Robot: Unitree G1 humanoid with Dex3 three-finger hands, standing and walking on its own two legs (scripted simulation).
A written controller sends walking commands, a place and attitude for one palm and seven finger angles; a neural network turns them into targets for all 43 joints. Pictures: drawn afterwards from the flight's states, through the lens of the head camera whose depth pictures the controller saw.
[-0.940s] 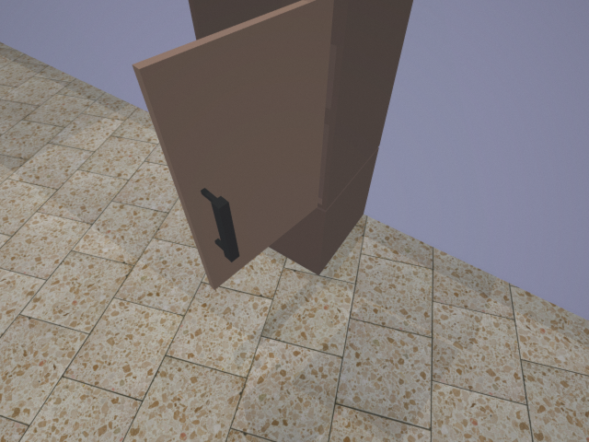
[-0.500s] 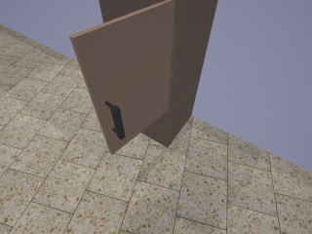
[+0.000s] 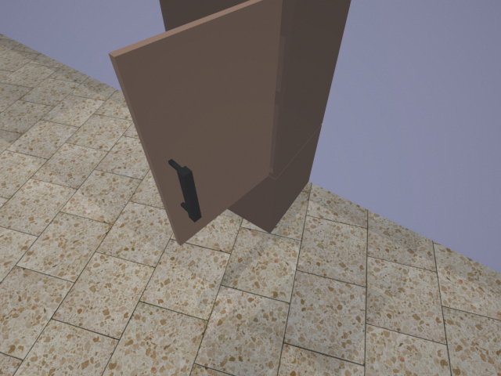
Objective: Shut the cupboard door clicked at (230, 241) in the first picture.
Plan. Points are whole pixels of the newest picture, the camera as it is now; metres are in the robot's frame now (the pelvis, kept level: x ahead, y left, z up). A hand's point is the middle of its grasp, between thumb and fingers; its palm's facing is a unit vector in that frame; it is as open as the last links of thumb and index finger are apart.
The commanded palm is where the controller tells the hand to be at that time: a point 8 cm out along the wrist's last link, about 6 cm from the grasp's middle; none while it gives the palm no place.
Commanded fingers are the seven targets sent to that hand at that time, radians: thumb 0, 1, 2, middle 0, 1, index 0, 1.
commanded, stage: walk to a spot facing it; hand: left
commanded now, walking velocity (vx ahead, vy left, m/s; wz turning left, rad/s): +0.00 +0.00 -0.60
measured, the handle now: (184, 191) +0.52 +0.19 -0.10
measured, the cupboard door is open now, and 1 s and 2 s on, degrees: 80 80 80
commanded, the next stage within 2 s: none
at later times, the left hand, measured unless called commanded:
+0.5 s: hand out of the picture +0.04 +0.18 -0.17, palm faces -0.13 -0.94 -0.30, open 7.4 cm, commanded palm none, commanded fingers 0.00 0.90 0.90 -0.20 -0.30 -0.20 -0.30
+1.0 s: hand out of the picture +0.11 +0.18 -0.19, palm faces -0.38 -0.89 -0.25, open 7.4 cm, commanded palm none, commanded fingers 0.00 0.90 0.90 -0.20 -0.30 -0.20 -0.30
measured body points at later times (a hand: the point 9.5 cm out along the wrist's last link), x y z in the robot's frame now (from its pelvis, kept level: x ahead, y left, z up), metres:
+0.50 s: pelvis -0.03 -0.02 -0.02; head +0.02 -0.06 +0.43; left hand +0.05 +0.23 -0.15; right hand -0.02 -0.27 -0.18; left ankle +0.02 +0.12 -0.71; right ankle -0.09 -0.07 -0.74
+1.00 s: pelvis +0.00 +0.00 -0.01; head +0.06 -0.02 +0.43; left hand +0.13 +0.23 -0.17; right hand +0.04 -0.29 -0.13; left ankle +0.06 +0.13 -0.75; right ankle -0.09 -0.07 -0.73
